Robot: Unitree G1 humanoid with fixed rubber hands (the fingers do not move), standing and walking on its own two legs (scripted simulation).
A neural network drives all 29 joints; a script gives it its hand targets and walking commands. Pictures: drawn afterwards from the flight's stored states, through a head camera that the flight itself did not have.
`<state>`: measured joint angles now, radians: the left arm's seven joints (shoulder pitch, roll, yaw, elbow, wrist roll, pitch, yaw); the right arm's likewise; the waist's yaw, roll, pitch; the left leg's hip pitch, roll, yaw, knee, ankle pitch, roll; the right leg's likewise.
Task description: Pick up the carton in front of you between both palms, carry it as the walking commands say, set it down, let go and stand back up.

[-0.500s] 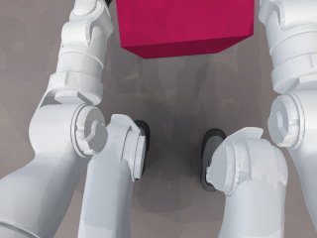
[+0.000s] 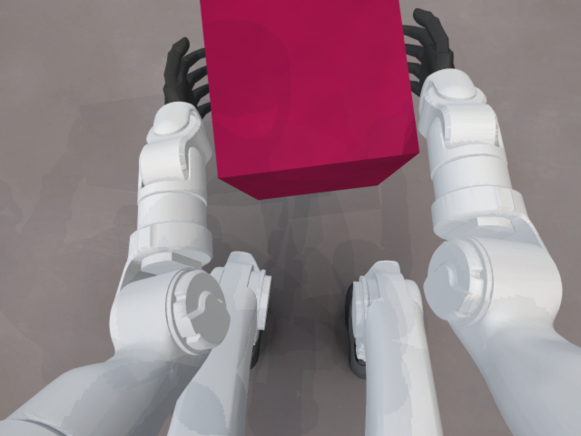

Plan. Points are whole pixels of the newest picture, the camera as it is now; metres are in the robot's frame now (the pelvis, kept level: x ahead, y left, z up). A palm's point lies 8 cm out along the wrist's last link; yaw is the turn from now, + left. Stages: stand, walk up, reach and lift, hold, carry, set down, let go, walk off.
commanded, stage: reach and lift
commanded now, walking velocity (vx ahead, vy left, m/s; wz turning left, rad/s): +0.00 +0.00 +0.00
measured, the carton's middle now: (308, 112) +0.52 +0.01 -0.14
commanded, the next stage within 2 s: none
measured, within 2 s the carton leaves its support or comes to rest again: neither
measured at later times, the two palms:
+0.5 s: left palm (119, 65) +0.47 +0.15 +0.09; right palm (510, 48) +0.49 -0.15 +0.08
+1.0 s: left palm out of the picture +0.43 +0.15 +0.24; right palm out of the picture +0.43 -0.15 +0.23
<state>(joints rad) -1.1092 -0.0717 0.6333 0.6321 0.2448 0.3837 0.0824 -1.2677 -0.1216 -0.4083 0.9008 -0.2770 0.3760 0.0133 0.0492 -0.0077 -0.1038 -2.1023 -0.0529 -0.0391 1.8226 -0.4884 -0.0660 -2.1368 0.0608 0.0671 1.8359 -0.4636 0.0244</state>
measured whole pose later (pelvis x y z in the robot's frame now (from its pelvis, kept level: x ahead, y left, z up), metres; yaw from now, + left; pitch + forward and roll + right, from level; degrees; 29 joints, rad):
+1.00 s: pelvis +0.09 +0.00 +0.25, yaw -2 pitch +19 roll +0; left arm -0.43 -0.17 0.38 0.49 0.23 0.40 0.03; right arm -0.45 0.13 -0.34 0.52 -0.25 0.41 -0.01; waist 0.02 0.01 -0.17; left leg -0.87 -0.03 -0.07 0.92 -0.38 -0.02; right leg -0.88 0.03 0.06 0.92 -0.37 0.01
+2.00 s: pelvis +0.11 +0.01 +0.31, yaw -1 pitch -4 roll +0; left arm -0.30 -0.16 0.27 0.33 0.30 0.64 -0.02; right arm -0.28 0.16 -0.25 0.31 -0.30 0.65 0.01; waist 0.00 0.01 0.02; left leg -0.11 -0.01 -0.07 0.40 -0.21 -0.01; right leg -0.12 0.01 0.06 0.39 -0.19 0.01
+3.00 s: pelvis +0.10 +0.01 +0.31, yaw -1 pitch -8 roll +0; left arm -0.30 -0.16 0.25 0.24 0.29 0.75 -0.02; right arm -0.29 0.16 -0.23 0.23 -0.29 0.76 0.01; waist 0.00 0.00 0.04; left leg -0.05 -0.01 -0.07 0.38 -0.19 -0.01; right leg -0.06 0.01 0.06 0.37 -0.18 0.01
